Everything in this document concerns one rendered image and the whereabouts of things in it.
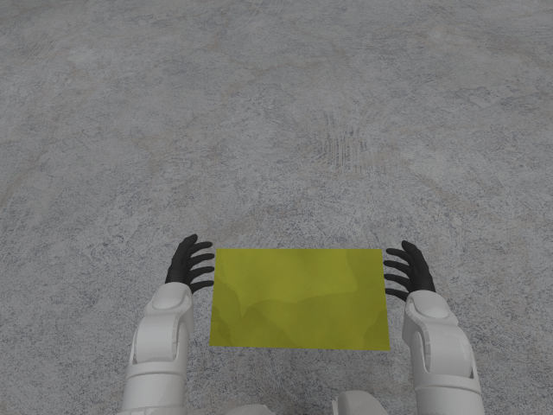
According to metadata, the right robot forearm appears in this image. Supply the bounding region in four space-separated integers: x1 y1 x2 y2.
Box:
402 290 486 415

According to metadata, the carton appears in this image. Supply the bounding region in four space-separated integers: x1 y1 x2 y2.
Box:
209 248 391 351

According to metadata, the right robot hand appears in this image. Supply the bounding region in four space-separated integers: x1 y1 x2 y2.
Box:
384 240 436 302

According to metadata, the left robot forearm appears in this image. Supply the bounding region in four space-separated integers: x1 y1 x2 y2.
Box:
116 282 195 415

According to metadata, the robot right thigh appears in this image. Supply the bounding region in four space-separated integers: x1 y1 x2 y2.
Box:
331 390 389 415

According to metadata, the left robot hand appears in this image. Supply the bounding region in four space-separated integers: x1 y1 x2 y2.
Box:
165 234 214 295

